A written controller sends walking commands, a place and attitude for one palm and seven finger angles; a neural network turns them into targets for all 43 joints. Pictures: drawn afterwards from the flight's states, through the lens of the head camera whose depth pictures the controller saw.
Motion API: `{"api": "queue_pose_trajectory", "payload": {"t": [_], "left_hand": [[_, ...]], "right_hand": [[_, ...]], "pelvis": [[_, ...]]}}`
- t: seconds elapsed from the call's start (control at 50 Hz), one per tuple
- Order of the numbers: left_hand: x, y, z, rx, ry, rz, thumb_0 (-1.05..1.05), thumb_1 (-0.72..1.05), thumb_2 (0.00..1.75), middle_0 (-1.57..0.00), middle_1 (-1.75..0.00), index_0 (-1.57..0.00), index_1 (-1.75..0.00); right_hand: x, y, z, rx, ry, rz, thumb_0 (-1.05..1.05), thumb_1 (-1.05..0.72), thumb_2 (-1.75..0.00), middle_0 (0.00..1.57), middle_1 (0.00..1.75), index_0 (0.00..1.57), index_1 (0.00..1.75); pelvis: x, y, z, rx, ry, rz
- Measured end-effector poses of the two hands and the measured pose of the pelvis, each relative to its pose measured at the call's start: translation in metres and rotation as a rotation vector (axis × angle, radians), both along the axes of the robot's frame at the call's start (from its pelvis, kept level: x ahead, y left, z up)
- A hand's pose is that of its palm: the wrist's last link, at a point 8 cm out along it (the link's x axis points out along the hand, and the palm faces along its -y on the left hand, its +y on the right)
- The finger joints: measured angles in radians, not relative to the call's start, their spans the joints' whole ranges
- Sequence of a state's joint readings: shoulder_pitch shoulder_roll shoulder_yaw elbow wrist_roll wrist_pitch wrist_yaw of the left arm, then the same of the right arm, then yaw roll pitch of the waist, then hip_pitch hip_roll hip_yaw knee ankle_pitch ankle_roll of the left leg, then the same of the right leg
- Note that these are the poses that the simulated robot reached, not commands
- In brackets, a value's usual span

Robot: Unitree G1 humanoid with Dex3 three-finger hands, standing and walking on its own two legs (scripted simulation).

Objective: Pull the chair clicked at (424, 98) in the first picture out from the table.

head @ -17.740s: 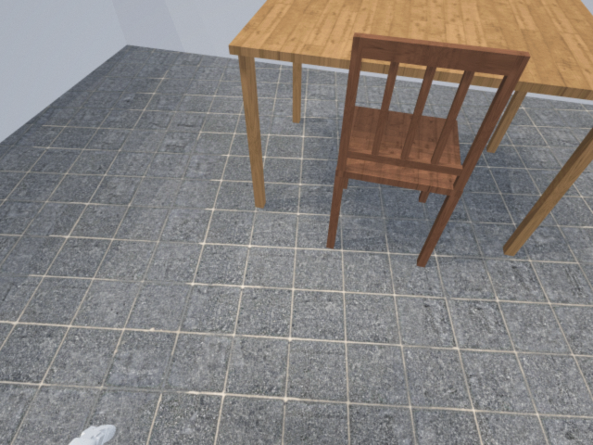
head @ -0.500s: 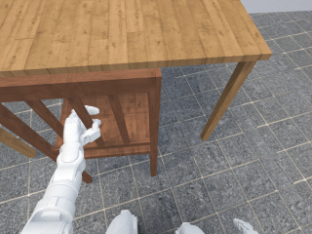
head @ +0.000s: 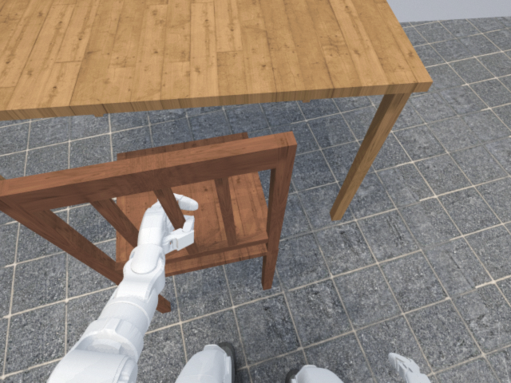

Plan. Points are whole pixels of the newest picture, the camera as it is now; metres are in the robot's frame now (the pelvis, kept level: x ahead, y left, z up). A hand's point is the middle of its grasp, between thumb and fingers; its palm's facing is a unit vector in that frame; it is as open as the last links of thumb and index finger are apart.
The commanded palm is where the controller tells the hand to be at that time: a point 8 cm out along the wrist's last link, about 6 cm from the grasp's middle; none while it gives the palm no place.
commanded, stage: step backward, pulling the chair out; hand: left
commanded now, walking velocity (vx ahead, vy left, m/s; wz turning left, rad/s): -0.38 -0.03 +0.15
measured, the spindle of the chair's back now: (179, 223) +0.39 +0.15 -0.08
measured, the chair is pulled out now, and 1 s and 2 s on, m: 0.13 0.20 0.38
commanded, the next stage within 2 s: none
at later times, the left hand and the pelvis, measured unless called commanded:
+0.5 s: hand (185, 257) +0.31 +0.13 -0.06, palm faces +0.00 -0.99 -0.17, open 5.2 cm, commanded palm +0.30 +0.18 -0.06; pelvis -0.04 +0.00 +0.00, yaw +1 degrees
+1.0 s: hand (183, 267) +0.30 +0.13 -0.06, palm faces +0.02 -0.98 -0.18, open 5.3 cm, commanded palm +0.28 +0.18 -0.06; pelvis -0.07 -0.01 +0.00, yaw +4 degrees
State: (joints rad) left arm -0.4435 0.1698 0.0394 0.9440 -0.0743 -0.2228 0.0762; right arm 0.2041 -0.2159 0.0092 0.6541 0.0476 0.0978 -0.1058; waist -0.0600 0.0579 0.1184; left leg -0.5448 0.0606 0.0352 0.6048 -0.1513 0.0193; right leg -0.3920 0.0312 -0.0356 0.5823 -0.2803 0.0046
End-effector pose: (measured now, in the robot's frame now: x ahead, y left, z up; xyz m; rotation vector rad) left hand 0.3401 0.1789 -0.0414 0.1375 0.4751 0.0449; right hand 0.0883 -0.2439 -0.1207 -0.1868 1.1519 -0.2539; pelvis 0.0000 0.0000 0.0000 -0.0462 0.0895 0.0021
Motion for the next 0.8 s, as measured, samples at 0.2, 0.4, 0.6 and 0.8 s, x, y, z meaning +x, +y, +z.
{"api": "queue_pose_trajectory", "payload": {"t": [0.2, 0.4, 0.6, 0.8], "left_hand": [[-0.039, -0.003, 0.001, 0.012, 0.01, 0.026, 0.03, 0.7, 0.79, -0.3, -1.11, -0.5, -1.44], [-0.042, 0.001, 0.001, 0.023, -0.005, -0.033, 0.02, 0.7, 0.78, -0.28, -1.15, -0.5, -1.44], [-0.051, -0.001, 0.001, 0.036, -0.008, 0.015, 0.03, 0.68, 0.81, -0.3, -1.16, -0.5, -1.44], [-0.053, 0.0, 0.002, 0.027, 0.017, 0.013, 0.04, 0.67, 0.81, -0.29, -1.18, -0.5, -1.44]], "right_hand": [[-0.021, -0.012, -0.001, -0.028, -0.046, 0.023, 0.01, -0.91, -0.9, 0.2, 0.3, 0.2, 0.3], [-0.028, -0.013, 0.008, -0.098, -0.069, 0.044, 0.01, -0.91, -0.9, 0.2, 0.3, 0.2, 0.3], [-0.032, -0.001, -0.006, -0.003, -0.096, 0.086, 0.01, -0.91, -0.9, 0.2, 0.3, 0.2, 0.3], [-0.036, -0.015, -0.004, -0.077, -0.011, 0.1, 0.01, -0.91, -0.9, 0.2, 0.3, 0.2, 0.3]], "pelvis": [[-0.024, -0.004, 0.0, 0.009, -0.06, 0.028], [-0.033, 0.008, -0.002, 0.001, -0.076, 0.02], [-0.05, -0.012, -0.006, -0.009, -0.1, 0.037], [-0.047, 0.002, -0.001, 0.043, -0.056, 0.087]]}}
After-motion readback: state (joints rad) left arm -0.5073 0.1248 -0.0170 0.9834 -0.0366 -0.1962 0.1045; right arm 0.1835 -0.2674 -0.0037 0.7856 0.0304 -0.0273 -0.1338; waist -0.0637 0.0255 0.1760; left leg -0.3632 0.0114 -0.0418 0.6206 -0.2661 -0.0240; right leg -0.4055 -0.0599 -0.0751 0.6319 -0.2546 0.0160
